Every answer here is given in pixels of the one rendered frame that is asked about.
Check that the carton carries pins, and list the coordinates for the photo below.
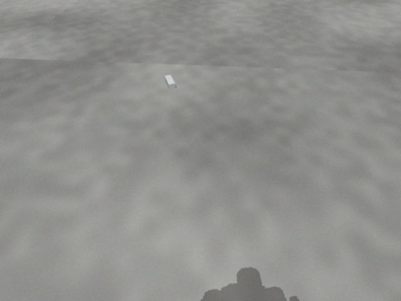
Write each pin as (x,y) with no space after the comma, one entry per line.
(170,82)

